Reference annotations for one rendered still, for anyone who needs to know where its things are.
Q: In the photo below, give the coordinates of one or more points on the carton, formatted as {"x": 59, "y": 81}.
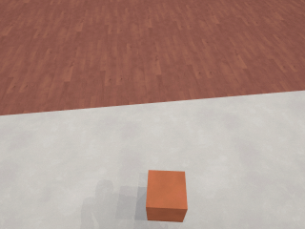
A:
{"x": 166, "y": 198}

